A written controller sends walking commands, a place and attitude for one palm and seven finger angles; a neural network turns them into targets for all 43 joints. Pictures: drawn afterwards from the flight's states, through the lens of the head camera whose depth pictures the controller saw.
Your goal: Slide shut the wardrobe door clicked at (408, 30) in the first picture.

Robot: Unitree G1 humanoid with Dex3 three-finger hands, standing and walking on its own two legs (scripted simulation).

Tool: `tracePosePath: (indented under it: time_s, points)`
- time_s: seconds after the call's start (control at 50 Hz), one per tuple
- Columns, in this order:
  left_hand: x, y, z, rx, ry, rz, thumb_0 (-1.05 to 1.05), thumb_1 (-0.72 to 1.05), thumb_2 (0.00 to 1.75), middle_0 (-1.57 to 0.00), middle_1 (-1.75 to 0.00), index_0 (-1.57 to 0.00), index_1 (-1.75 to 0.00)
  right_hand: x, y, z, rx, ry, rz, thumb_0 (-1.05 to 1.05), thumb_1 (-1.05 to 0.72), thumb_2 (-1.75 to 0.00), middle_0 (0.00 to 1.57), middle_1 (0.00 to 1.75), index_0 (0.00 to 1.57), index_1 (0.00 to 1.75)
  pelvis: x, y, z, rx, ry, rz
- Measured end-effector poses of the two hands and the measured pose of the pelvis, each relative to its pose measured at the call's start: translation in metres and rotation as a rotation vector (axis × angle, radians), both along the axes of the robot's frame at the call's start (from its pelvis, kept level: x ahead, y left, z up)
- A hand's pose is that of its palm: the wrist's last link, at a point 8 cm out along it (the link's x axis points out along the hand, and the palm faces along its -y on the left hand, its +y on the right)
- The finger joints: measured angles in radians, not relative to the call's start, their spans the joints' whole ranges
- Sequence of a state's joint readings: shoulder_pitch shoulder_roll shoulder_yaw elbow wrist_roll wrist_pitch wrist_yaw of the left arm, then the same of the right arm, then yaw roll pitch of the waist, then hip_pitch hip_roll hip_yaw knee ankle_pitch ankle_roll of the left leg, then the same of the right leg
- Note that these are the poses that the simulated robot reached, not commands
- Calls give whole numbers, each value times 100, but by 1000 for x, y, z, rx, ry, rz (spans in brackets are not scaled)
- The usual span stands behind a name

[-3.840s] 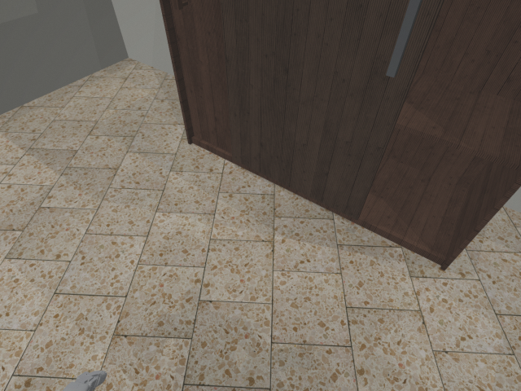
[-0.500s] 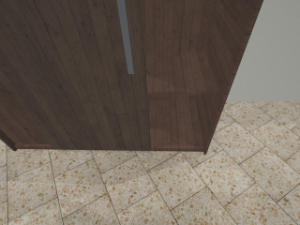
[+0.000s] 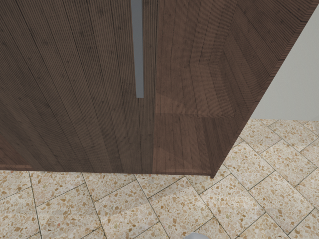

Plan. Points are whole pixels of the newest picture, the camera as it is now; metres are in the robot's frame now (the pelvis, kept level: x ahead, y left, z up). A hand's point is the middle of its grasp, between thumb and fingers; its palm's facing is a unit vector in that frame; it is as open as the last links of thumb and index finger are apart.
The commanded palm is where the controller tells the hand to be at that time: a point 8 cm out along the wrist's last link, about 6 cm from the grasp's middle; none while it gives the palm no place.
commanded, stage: take the last steps up to it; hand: left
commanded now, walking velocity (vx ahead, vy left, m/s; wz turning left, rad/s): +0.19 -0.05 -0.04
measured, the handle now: (139, 49) +0.60 +0.11 +0.17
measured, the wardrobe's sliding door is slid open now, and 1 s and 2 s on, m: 0.40 0.40 0.40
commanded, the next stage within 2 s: come to a stop and stand still in 0.10 s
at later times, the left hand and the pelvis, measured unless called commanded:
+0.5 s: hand (117, 225) +0.19 +0.13 -0.16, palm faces +0.06 -0.96 -0.27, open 7.2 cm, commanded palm none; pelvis +0.12 -0.05 -0.01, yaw +0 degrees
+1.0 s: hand out of the picture +0.06 +0.23 -0.19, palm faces +0.08 -0.98 -0.20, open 7.4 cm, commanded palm none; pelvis +0.07 +0.04 +0.00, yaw +0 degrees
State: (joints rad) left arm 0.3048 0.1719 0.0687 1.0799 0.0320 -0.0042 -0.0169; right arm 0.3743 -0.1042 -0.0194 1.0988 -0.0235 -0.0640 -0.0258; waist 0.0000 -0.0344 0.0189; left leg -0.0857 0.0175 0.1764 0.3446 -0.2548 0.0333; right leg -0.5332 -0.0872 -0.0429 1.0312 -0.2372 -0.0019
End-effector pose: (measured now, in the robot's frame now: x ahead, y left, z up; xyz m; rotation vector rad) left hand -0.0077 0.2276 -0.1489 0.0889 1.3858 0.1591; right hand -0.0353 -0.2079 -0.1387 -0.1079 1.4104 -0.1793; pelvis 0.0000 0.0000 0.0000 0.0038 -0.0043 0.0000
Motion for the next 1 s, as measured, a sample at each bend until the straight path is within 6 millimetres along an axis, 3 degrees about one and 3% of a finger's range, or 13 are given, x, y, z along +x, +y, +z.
tracePosePath:
  time_s: [0.12, 0.22, 0.28, 0.38, 0.52, 0.58, 0.64, 0.72, 0.8, 0.86, 1.0]
  points:
    - [88, -11, 3, 43, -64, -62, 1, 93, 90, -20, -30, -19, -30, -6, 3, -10, 62, 126, -74, 0, -90, -90, 20, 30, 20, 30, 43, -16, -6, 22, 0, -15]
    - [161, -35, -1, 77, -143, -104, 1, 93, 90, -20, -30, -19, -30, 10, -15, -31, 105, 212, -103, 0, -90, -90, 20, 30, 20, 30, 86, -40, -23, 25, 4, -17]
    - [183, -52, 2, 79, -185, -88, 1, 92, 90, -20, -30, -20, -30, 42, -33, -35, 97, 212, -77, 0, -90, -90, 20, 30, 20, 30, 103, -50, -23, 11, -1, 0]
    - [198, -61, 12, 101, -186, -53, -1, 94, 90, -20, -30, -20, -30, 119, -64, -30, 39, 93, -36, 0, -91, -90, 20, 30, 20, 30, 119, -59, -11, 15, 4, 7]
    - [185, -46, 19, 126, -143, -30, -1, 93, 90, -20, -30, -20, -30, 218, -84, -22, -17, -105, 49, 0, -91, -90, 19, 30, 19, 30, 116, -49, -6, 19, 8, 6]
    - [169, -33, 18, 132, -118, -17, 0, 92, 90, -20, -30, -20, -30, 244, -81, -15, -34, -176, 77, 0, -91, -90, 19, 30, 19, 29, 111, -40, -6, 19, 6, 9]
    - [152, -17, 15, 129, -95, -6, 0, 92, 90, -20, -30, -20, -30, 255, -70, -7, -44, -223, 102, 0, -91, -90, 19, 30, 19, 29, 105, -29, -7, 15, 5, 12]
    - [130, 8, 2, 108, -77, 14, 0, 91, 90, -20, -30, -20, -30, 249, -46, 0, -62, -242, 134, 0, -91, -90, 19, 30, 19, 30, 96, -10, -11, 0, 6, 16]
    - [109, 34, -16, 75, -48, 43, 1, 91, 90, -20, -30, -20, -30, 221, -17, 2, -80, -221, 147, 0, -91, -90, 19, 30, 19, 30, 87, 12, -17, -12, -4, 26]
    - [95, 44, -14, 59, -17, 54, 1, 91, 90, -20, -30, -20, -30, 193, 3, 8, -79, -162, 145, 0, -91, -90, 20, 30, 20, 30, 83, 23, -8, -21, -8, 24]
    - [61, 55, -6, 45, 68, 28, 1, 91, 90, -20, -30, -20, -30, 143, 24, 6, -74, -87, 74, 0, -92, -90, 20, 30, 20, 30, 74, 44, -2, -2, 14, -2]
